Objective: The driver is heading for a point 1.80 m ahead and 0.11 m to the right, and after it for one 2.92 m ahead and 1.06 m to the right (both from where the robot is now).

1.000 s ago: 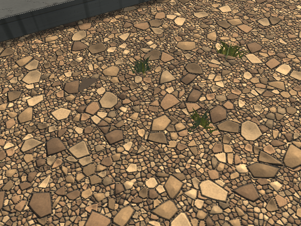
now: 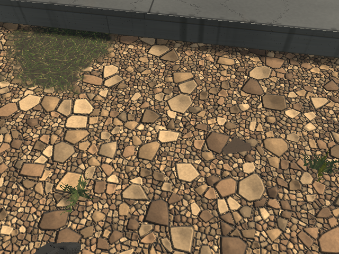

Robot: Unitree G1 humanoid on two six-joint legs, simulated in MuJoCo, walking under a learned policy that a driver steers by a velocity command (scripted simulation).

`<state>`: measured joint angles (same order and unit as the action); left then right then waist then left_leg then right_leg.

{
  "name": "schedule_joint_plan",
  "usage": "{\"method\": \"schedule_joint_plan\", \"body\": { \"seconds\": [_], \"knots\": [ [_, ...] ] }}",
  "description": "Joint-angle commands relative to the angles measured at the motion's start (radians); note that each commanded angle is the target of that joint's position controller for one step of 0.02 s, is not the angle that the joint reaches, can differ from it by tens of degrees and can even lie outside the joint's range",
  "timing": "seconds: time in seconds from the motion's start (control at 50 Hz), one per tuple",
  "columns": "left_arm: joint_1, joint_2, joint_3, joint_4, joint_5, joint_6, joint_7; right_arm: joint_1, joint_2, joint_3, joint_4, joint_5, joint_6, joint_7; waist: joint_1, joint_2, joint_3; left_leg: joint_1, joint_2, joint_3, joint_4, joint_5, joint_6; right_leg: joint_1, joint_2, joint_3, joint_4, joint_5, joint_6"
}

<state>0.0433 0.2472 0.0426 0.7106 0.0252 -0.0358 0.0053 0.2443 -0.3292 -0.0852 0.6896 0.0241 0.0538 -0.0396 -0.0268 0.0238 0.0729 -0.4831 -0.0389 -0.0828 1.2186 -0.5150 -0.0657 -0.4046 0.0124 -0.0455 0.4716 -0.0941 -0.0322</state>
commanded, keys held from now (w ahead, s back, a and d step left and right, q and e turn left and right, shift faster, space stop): q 0.04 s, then no key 0.96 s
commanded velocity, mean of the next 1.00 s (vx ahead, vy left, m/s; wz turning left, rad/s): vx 0.02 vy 0.00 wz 0.16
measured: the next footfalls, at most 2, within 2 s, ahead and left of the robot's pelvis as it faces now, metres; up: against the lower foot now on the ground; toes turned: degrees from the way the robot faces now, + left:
left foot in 0.26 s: +0.07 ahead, +0.15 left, +0.00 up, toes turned +6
right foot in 0.54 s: +0.08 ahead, -0.10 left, +0.00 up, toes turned +6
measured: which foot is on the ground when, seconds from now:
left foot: up 0.00-0.24, down 0.26-1.00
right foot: down 0.00-0.26, up 0.28-0.52, down 0.54-1.00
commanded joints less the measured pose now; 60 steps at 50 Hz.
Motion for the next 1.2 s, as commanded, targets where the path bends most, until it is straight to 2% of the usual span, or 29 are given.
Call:
{"method": "schedule_joint_plan", "body": {
  "seconds": [0.02,0.1,0.16,0.2,0.22,0.24,0.26,0.28,0.3,0.32,0.34,0.36,0.38,0.42,0.44,0.48,0.5,0.52,0.54,0.56,0.58,0.6,0.62,0.66,0.7,0.88,1.2],
  "knots": [
    [-0.006,0.152,0.042,-0.048,0.006,0.006,0.013,0.083,-0.060,-0.023,-0.065,-0.002,0.011,-0.007,0.001,-0.161,-0.140,-0.029,0.066,0.034,-0.080,0.059,-0.015,0.156,-0.251,0.191,-0.212,0.133,-0.202],
    [-0.002,0.179,0.053,-0.032,-0.009,0.015,0.015,0.023,-0.040,-0.005,-0.092,-0.018,0.000,0.004,0.021,-0.144,-0.204,0.061,0.094,0.044,-0.283,0.126,0.004,0.194,-0.294,0.147,-0.212,0.193,-0.232],
    [0.006,0.199,0.056,-0.016,-0.023,0.028,0.005,0.006,-0.054,-0.003,-0.089,-0.018,-0.002,0.019,0.029,-0.160,-0.193,0.135,0.078,0.073,-0.420,0.158,0.027,0.188,-0.296,0.128,-0.213,0.088,-0.221],
    [0.008,0.204,0.052,0.000,-0.036,0.035,0.000,0.018,-0.055,-0.003,-0.078,-0.022,-0.004,0.028,0.013,-0.156,-0.180,0.210,0.058,0.097,-0.571,0.219,0.053,0.179,-0.288,0.120,-0.181,0.017,-0.195],
    [0.007,0.195,0.047,0.010,-0.044,0.038,-0.002,0.044,-0.053,-0.004,-0.062,-0.025,-0.006,0.033,-0.007,-0.153,-0.176,0.285,0.042,0.115,-0.685,0.284,0.074,0.151,-0.274,0.105,-0.147,-0.007,-0.167],
    [0.046,0.168,0.037,0.033,-0.050,0.038,-0.005,0.050,-0.069,-0.007,-0.059,-0.031,-0.006,0.033,-0.009,-0.136,-0.168,0.367,0.047,0.088,-0.778,0.336,0.103,0.099,-0.248,0.084,-0.106,-0.065,-0.109],
    [0.089,0.108,0.017,0.041,-0.030,0.033,-0.015,0.050,-0.126,-0.015,-0.072,-0.038,-0.005,0.026,0.017,0.017,-0.176,0.444,0.194,-0.107,-0.881,0.450,0.156,0.018,-0.173,0.003,0.040,-0.195,-0.011],
    [0.101,0.069,0.005,0.017,-0.002,0.025,-0.020,-0.034,-0.183,-0.018,-0.100,-0.050,-0.001,0.017,0.071,0.239,-0.145,0.367,0.367,-0.309,-0.919,0.477,0.290,-0.081,-0.051,-0.071,0.137,-0.389,0.070],
    [0.014,0.147,0.024,0.012,-0.005,0.027,-0.009,-0.043,-0.137,-0.009,-0.106,-0.068,-0.018,0.022,-0.006,0.173,-0.127,0.270,0.367,-0.307,-0.943,0.411,0.339,-0.045,-0.067,0.019,0.284,-0.446,0.083],
    [0.026,0.163,0.035,0.018,-0.021,0.033,-0.006,-0.072,-0.109,0.002,-0.093,-0.074,-0.036,0.024,0.019,0.161,-0.112,0.258,0.334,-0.257,-0.941,0.422,0.326,-0.056,-0.067,0.042,0.355,-0.431,0.083],
    [0.061,0.159,0.040,0.043,-0.023,0.041,0.000,-0.099,-0.102,0.004,-0.085,-0.063,-0.050,0.026,0.033,0.150,-0.111,0.269,0.293,-0.203,-0.925,0.455,0.295,-0.061,-0.071,0.053,0.389,-0.410,0.087],
    [0.084,0.164,0.044,0.059,-0.016,0.047,0.005,-0.117,-0.084,0.009,-0.077,-0.052,-0.061,0.027,0.037,0.151,-0.114,0.285,0.277,-0.172,-0.907,0.529,0.276,-0.062,-0.077,0.064,0.407,-0.380,0.097],
    [0.100,0.158,0.045,0.070,-0.015,0.050,0.007,-0.128,-0.071,0.016,-0.068,-0.047,-0.066,0.025,0.047,0.138,-0.120,0.283,0.262,-0.141,-0.884,0.647,0.272,-0.037,-0.078,0.068,0.424,-0.360,0.106],
    [0.110,0.123,0.032,0.078,-0.022,0.048,0.004,-0.137,-0.051,0.022,-0.052,-0.043,-0.064,0.028,0.052,0.113,-0.143,0.303,0.234,-0.096,-0.846,0.759,0.268,0.018,-0.076,0.057,0.352,-0.338,0.116],
    [0.094,0.110,0.025,0.076,-0.026,0.047,0.003,-0.131,-0.050,0.021,-0.044,-0.042,-0.061,0.029,0.039,0.113,-0.148,0.324,0.232,-0.096,-0.832,0.781,0.271,0.033,-0.074,0.050,0.296,-0.331,0.118],
    [0.081,0.109,0.019,0.076,-0.032,0.046,0.002,-0.123,-0.050,0.021,-0.026,-0.039,-0.053,0.030,0.026,0.114,-0.160,0.357,0.240,-0.122,-0.815,0.795,0.280,0.076,-0.066,0.041,0.176,-0.291,0.116],
    [0.097,0.107,0.017,0.086,-0.032,0.046,0.000,-0.132,-0.043,0.024,-0.018,-0.034,-0.050,0.029,0.039,0.110,-0.164,0.356,0.232,-0.123,-0.803,0.772,0.270,0.122,-0.061,0.034,0.075,-0.219,0.110],
    [0.119,0.106,0.013,0.097,-0.026,0.043,-0.002,-0.131,-0.037,0.026,-0.005,-0.027,-0.048,0.030,0.057,0.096,-0.160,0.338,0.215,-0.117,-0.800,0.709,0.242,0.193,-0.059,0.032,-0.063,-0.067,0.097],
    [0.127,0.133,0.014,0.102,-0.011,0.042,-0.002,-0.101,-0.029,0.029,0.009,-0.027,-0.053,0.031,0.048,0.064,-0.168,0.311,0.189,-0.116,-0.805,0.595,0.198,0.268,-0.085,0.070,-0.100,0.073,0.079],
    [0.132,0.189,0.022,0.100,-0.005,0.044,0.002,-0.072,-0.026,0.030,0.019,-0.042,-0.061,0.035,0.015,-0.015,-0.163,0.267,0.137,-0.079,-0.783,0.468,0.159,0.313,-0.143,0.117,-0.073,0.226,0.053],
    [0.112,0.221,0.034,0.121,-0.018,0.045,0.000,-0.045,-0.027,0.025,0.028,-0.042,-0.064,0.036,-0.018,-0.118,-0.141,0.276,0.085,-0.024,-0.813,0.392,0.128,0.246,-0.132,0.089,-0.028,0.089,0.017],
    [0.101,0.165,0.025,0.117,-0.021,0.042,-0.007,-0.104,-0.050,0.024,0.037,-0.046,-0.062,0.032,0.029,-0.088,-0.114,0.310,0.072,-0.008,-0.788,0.368,0.107,0.185,-0.112,0.088,-0.054,-0.020,0.010],
    [0.100,0.142,0.017,0.128,-0.013,0.037,-0.007,-0.134,-0.045,0.020,0.035,-0.041,-0.058,0.028,0.032,-0.085,-0.102,0.317,0.072,0.000,-0.776,0.367,0.106,0.161,-0.110,0.091,-0.074,-0.061,0.017],
    [0.090,0.134,0.011,0.141,-0.010,0.024,-0.004,-0.140,-0.031,0.021,0.046,-0.039,-0.044,0.018,0.032,-0.085,-0.085,0.313,0.076,-0.005,-0.779,0.404,0.112,0.157,-0.101,0.084,-0.084,-0.058,0.034],
    [0.107,0.130,0.007,0.160,-0.012,0.018,0.002,-0.130,-0.025,0.019,0.066,-0.039,-0.041,0.015,0.034,-0.069,-0.086,0.317,0.077,-0.005,-0.786,0.408,0.114,0.165,-0.094,0.077,-0.080,-0.067,0.041],
    [0.120,0.125,-0.002,0.217,-0.015,0.023,0.020,-0.105,-0.022,0.013,0.172,-0.033,-0.050,0.009,0.041,-0.019,-0.066,0.306,0.070,0.008,-0.804,0.403,0.095,0.181,-0.077,0.069,-0.084,-0.100,0.036],
    [0.169,0.104,-0.013,0.293,-0.018,0.027,0.030,-0.075,-0.016,0.025,0.319,-0.026,-0.054,0.000,0.035,-0.025,-0.052,0.305,0.066,0.026,-0.813,0.408,0.092,0.185,-0.054,0.052,-0.087,-0.083,0.036]
  ]
}}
